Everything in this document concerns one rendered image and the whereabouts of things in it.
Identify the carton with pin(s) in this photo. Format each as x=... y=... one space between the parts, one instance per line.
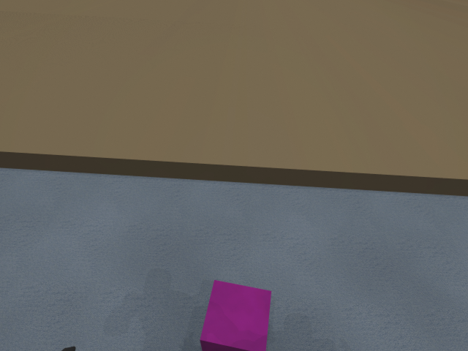
x=236 y=319

